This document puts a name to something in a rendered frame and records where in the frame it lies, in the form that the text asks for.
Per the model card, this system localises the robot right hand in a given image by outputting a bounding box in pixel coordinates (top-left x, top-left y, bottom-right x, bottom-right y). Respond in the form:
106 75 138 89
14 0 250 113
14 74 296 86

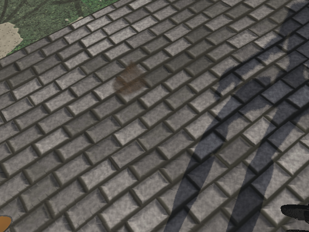
280 204 309 232

